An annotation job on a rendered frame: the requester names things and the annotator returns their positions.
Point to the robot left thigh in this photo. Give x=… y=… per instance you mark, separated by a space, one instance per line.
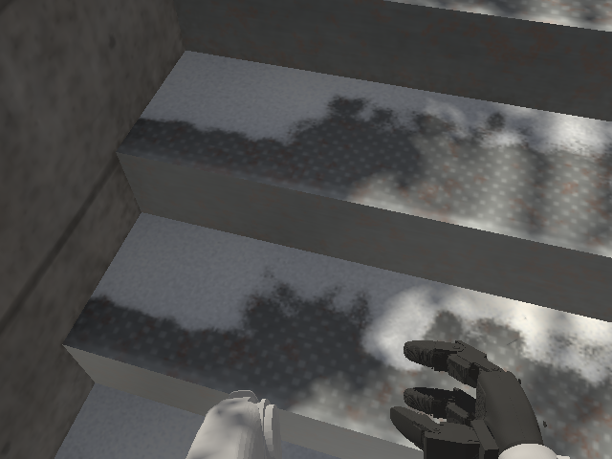
x=239 y=428

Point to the right robot hand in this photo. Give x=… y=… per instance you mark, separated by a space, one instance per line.
x=499 y=418

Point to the robot left shin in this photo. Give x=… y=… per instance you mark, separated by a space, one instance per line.
x=241 y=394

